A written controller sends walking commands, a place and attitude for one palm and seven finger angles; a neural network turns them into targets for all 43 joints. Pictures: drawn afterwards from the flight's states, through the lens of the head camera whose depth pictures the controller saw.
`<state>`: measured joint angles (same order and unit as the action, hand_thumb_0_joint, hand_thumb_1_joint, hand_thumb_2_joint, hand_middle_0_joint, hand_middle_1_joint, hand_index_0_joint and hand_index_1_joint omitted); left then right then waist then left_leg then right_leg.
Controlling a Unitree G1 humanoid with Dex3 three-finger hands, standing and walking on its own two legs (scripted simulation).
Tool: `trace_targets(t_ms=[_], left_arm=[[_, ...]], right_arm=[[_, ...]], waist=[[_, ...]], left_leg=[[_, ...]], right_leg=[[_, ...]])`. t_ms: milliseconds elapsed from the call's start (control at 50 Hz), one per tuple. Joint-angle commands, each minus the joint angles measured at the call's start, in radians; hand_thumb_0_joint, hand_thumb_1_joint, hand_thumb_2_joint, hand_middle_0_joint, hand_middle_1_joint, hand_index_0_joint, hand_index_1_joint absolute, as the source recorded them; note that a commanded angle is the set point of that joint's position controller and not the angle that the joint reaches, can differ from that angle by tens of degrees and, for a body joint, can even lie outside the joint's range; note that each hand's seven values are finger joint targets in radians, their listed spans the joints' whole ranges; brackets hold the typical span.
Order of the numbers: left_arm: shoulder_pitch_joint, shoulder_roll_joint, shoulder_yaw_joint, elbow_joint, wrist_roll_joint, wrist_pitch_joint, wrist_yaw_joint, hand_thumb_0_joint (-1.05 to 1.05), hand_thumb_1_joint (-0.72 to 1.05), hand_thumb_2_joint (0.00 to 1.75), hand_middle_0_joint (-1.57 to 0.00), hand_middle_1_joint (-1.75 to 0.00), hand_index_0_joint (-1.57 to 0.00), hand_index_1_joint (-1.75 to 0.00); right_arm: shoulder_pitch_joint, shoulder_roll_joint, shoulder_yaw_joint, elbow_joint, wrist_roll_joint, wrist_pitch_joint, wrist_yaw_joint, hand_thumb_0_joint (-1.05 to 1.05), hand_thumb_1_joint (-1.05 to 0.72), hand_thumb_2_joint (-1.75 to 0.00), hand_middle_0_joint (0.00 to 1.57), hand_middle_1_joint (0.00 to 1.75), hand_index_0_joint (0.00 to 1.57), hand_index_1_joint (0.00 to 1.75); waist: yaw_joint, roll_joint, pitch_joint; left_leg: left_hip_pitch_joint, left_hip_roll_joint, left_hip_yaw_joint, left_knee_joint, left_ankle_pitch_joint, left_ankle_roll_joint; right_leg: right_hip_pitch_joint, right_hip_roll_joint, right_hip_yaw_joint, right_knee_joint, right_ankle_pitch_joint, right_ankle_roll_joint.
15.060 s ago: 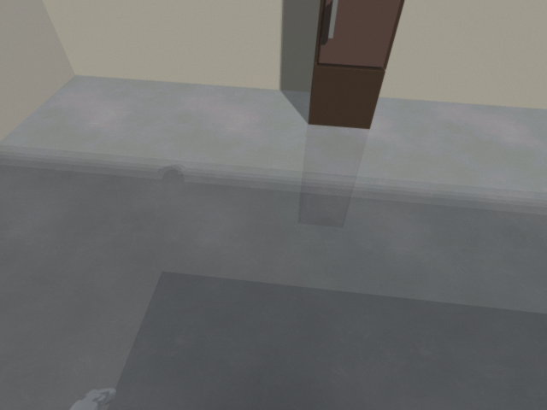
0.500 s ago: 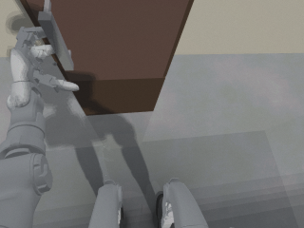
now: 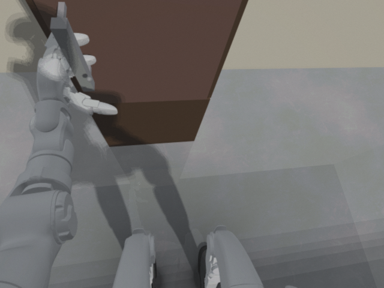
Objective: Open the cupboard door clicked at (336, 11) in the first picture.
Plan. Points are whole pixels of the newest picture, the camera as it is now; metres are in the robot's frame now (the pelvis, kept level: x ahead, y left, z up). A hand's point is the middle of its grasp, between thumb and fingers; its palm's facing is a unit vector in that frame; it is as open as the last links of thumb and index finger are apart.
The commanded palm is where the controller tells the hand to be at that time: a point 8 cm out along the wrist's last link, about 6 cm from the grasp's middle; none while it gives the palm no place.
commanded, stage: close the thumb around the handle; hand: left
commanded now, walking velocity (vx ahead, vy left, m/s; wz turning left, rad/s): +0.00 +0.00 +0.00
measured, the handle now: (77, 52) +0.57 +0.21 +0.03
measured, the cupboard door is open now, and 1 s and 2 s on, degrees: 0 3 52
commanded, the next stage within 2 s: pull the door open along its arc in 0.78 s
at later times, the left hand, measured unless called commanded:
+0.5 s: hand (89, 81) +0.51 +0.19 +0.02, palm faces +0.09 -1.00 -0.02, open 9.3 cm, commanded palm +0.48 +0.22 +0.03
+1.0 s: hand (89, 84) +0.50 +0.19 +0.02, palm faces +0.08 -1.00 -0.02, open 6.1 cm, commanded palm +0.47 +0.22 +0.03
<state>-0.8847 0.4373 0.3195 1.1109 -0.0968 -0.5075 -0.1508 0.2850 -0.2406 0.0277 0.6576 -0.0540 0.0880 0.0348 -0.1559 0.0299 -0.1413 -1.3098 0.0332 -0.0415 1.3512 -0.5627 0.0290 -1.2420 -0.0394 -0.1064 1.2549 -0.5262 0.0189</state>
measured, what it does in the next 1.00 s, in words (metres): stands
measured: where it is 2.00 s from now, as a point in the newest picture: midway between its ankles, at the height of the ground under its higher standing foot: (178, 286)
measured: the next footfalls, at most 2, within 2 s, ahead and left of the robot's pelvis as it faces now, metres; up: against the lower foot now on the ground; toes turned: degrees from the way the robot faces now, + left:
none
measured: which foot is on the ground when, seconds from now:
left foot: down 0.00-1.00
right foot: down 0.00-1.00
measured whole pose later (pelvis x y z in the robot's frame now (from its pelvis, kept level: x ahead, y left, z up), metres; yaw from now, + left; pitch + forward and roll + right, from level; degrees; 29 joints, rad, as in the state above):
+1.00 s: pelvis -0.01 -0.01 +0.00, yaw -2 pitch +29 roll -4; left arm -0.81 0.47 0.44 1.07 -0.08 -0.50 -0.18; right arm 0.29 -0.25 0.04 0.62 -0.04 0.08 0.02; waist -0.17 0.03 -0.14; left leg -1.31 0.06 -0.01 1.36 -0.57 0.02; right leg -1.27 -0.01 -0.07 1.29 -0.52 0.01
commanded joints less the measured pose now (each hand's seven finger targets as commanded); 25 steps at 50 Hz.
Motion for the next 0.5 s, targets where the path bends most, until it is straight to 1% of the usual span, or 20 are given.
trace_targets(t_ms=[0,20,40,60,80,140,160,180,200,220,240,260,280,340,360,380,400,440,460,480], left_arm=[[-0.387,0.213,0.09,-0.173,0.02,-0.064,0.006,0.0,-0.5,0.3,-0.3,-1.2,-0.3,-1.2],[-0.38,0.2,0.064,-0.159,0.04,-0.065,0.01,0.0,-0.5,0.3,-0.3,-1.2,-0.3,-1.2],[-0.391,0.203,0.062,-0.168,0.051,-0.069,0.012,0.0,-0.5,0.3,-0.3,-1.2,-0.3,-1.2],[-0.379,0.188,0.048,-0.176,0.058,-0.072,0.008,0.0,-0.5,0.3,-0.3,-1.2,-0.3,-1.2],[-0.393,0.201,0.056,-0.195,0.056,-0.076,0.006,0.0,-0.44,0.32,-0.3,-1.21,-0.3,-1.21],[-0.371,0.209,0.072,-0.226,0.036,-0.085,-0.011,0.0,-0.28,0.4,-0.32,-1.22,-0.32,-1.22],[-0.366,0.226,0.088,-0.23,0.028,-0.084,-0.016,0.0,-0.22,0.42,-0.32,-1.23,-0.32,-1.23],[-0.341,0.216,0.084,-0.22,0.024,-0.078,-0.021,0.0,-0.16,0.44,-0.32,-1.24,-0.32,-1.24],[-0.355,0.216,0.085,-0.238,0.017,-0.077,-0.024,0.0,-0.11,0.47,-0.33,-1.24,-0.33,-1.24],[-0.352,0.2,0.074,-0.236,0.016,-0.075,-0.028,0.0,-0.05,0.49,-0.33,-1.25,-0.33,-1.25],[-0.37,0.208,0.08,-0.261,0.013,-0.077,-0.029,0.0,0.0,0.52,-0.34,-1.25,-0.34,-1.25],[-0.336,0.201,0.077,-0.244,0.013,-0.072,-0.03,0.0,0.06,0.54,-0.34,-1.26,-0.34,-1.26],[-0.34,0.216,0.093,-0.25,0.01,-0.071,-0.027,0.0,0.12,0.56,-0.34,-1.27,-0.34,-1.27],[-0.372,0.203,0.074,-0.257,0.017,-0.073,-0.022,0.0,0.28,0.64,-0.36,-1.28,-0.36,-1.28],[-0.351,0.217,0.09,-0.25,0.017,-0.074,-0.02,0.0,0.34,0.66,-0.36,-1.29,-0.36,-1.29],[-0.364,0.222,0.087,-0.257,0.019,-0.077,-0.02,0.0,0.4,0.68,-0.36,-1.3,-0.36,-1.3],[-0.353,0.22,0.088,-0.256,0.021,-0.079,-0.019,0.0,0.45,0.71,-0.37,-1.3,-0.37,-1.3],[-0.365,0.21,0.08,-0.266,0.02,-0.085,-0.02,0.0,0.56,0.76,-0.38,-1.31,-0.38,-1.31],[-0.348,0.228,0.096,-0.25,0.018,-0.084,-0.021,0.0,0.62,0.78,-0.38,-1.32,-0.38,-1.32],[-0.353,0.232,0.094,-0.255,0.017,-0.085,-0.023,0.0,0.68,0.8,-0.38,-1.33,-0.38,-1.33]], right_arm=[[0.195,-0.197,-0.059,-0.052,-0.002,0.008,-0.018,0.0,-0.9,-0.9,0.2,0.3,0.2,0.3],[0.197,-0.193,-0.055,-0.055,-0.004,0.007,-0.014,0.0,-0.9,-0.9,0.2,0.3,0.2,0.3],[0.195,-0.191,-0.054,-0.059,-0.002,0.01,-0.012,0.0,-0.9,-0.9,0.2,0.3,0.2,0.3],[0.19,-0.189,-0.055,-0.065,-0.001,0.011,-0.011,0.0,-0.9,-0.9,0.2,0.3,0.2,0.3],[0.19,-0.191,-0.056,-0.068,-0.002,0.011,-0.012,0.0,-0.9,-0.9,0.2,0.3,0.2,0.3],[0.19,-0.193,-0.058,-0.078,0.002,0.012,-0.012,0.0,-0.9,-0.9,0.2,0.3,0.2,0.3],[0.191,-0.196,-0.06,-0.074,0.003,0.013,-0.015,0.0,-0.9,-0.9,0.2,0.3,0.2,0.3],[0.189,-0.194,-0.058,-0.079,0.006,0.013,-0.015,0.0,-0.9,-0.9,0.2,0.3,0.2,0.3],[0.189,-0.194,-0.06,-0.077,0.007,0.013,-0.018,0.0,-0.9,-0.9,0.2,0.3,0.2,0.3],[0.193,-0.194,-0.06,-0.077,0.007,0.01,-0.018,0.0,-0.9,-0.9,0.2,0.3,0.2,0.3],[0.196,-0.196,-0.062,-0.074,0.007,0.01,-0.019,0.0,-0.9,-0.9,0.2,0.3,0.2,0.3],[0.195,-0.193,-0.063,-0.072,0.009,0.01,-0.018,0.0,-0.9,-0.9,0.2,0.3,0.2,0.3],[0.196,-0.195,-0.063,-0.071,0.008,0.01,-0.019,0.0,-0.9,-0.9,0.2,0.3,0.2,0.3],[0.197,-0.193,-0.064,-0.065,0.009,0.005,-0.022,0.0,-0.9,-0.9,0.2,0.3,0.2,0.3],[0.197,-0.193,-0.063,-0.064,0.008,0.004,-0.021,0.0,-0.9,-0.9,0.2,0.3,0.2,0.3],[0.194,-0.194,-0.064,-0.062,0.009,0.003,-0.023,0.0,-0.9,-0.9,0.2,0.3,0.2,0.3],[0.196,-0.193,-0.064,-0.063,0.008,0.002,-0.025,0.0,-0.9,-0.9,0.2,0.3,0.2,0.3],[0.195,-0.192,-0.064,-0.061,0.007,-0.002,-0.023,0.0,-0.9,-0.9,0.2,0.3,0.2,0.3],[0.192,-0.193,-0.064,-0.058,0.008,-0.003,-0.024,0.0,-0.9,-0.9,0.2,0.3,0.2,0.3],[0.189,-0.191,-0.061,-0.061,0.008,-0.003,-0.023,0.0,-0.9,-0.9,0.2,0.3,0.2,0.3]], waist=[[-0.035,0.152,-0.555],[-0.044,0.165,-0.537],[-0.048,0.154,-0.522],[-0.047,0.166,-0.524],[-0.049,0.164,-0.534],[-0.035,0.181,-0.592],[-0.036,0.17,-0.589],[-0.031,0.156,-0.58],[-0.038,0.15,-0.583],[-0.04,0.152,-0.586],[-0.039,0.168,-0.602],[-0.03,0.176,-0.588],[-0.032,0.157,-0.583],[-0.048,0.149,-0.569],[-0.035,0.158,-0.571],[-0.042,0.147,-0.571],[-0.038,0.15,-0.571],[-0.039,0.188,-0.584],[-0.034,0.163,-0.573],[-0.034,0.168,-0.562]], left_leg=[[0.539,-0.002,-0.07,-0.15,0.482,-0.024],[0.523,-0.003,-0.065,-0.146,0.476,-0.02],[0.514,-0.001,-0.064,-0.149,0.463,-0.02],[0.511,-0.001,-0.059,-0.148,0.452,-0.019],[0.513,0.001,-0.058,-0.147,0.448,-0.019],[0.54,0.0,-0.054,-0.144,0.48,-0.021],[0.538,0.002,-0.054,-0.145,0.485,-0.022],[0.521,-0.001,-0.048,-0.147,0.472,-0.02],[0.519,0.001,-0.047,-0.148,0.473,-0.017],[0.525,0.001,-0.052,-0.144,0.481,-0.017],[0.544,0.004,-0.054,-0.146,0.499,-0.02],[0.548,0.003,-0.052,-0.148,0.503,-0.022],[0.534,0.004,-0.049,-0.147,0.492,-0.02],[0.518,0.003,-0.045,-0.144,0.469,-0.015],[0.515,0.001,-0.044,-0.146,0.461,-0.017],[0.515,0.003,-0.044,-0.145,0.457,-0.016],[0.514,0.001,-0.042,-0.146,0.462,-0.016],[0.539,0.001,-0.043,-0.141,0.485,-0.018],[0.521,0.001,-0.04,-0.14,0.47,-0.018],[0.502,-0.001,-0.033,-0.141,0.458,-0.015]], right_leg=[[0.137,0.071,0.023,-0.099,0.283,-0.049],[0.129,0.073,0.027,-0.096,0.284,-0.047],[0.132,0.073,0.028,-0.098,0.278,-0.046],[0.135,0.072,0.031,-0.099,0.275,-0.046],[0.143,0.073,0.033,-0.099,0.278,-0.046],[0.168,0.075,0.038,-0.096,0.304,-0.047],[0.177,0.074,0.036,-0.097,0.312,-0.045],[0.193,0.076,0.041,-0.102,0.313,-0.044],[0.2,0.075,0.04,-0.101,0.322,-0.041],[0.186,0.075,0.039,-0.096,0.321,-0.043],[0.182,0.074,0.038,-0.097,0.327,-0.041],[0.178,0.075,0.037,-0.1,0.326,-0.043],[0.189,0.075,0.039,-0.102,0.327,-0.04],[0.187,0.074,0.044,-0.106,0.323,-0.038],[0.19,0.074,0.043,-0.106,0.315,-0.039],[0.19,0.074,0.045,-0.106,0.315,-0.039],[0.197,0.074,0.046,-0.106,0.319,-0.039],[0.178,0.074,0.046,-0.102,0.326,-0.041],[0.189,0.075,0.047,-0.104,0.323,-0.04],[0.208,0.075,0.051,-0.108,0.325,-0.039]])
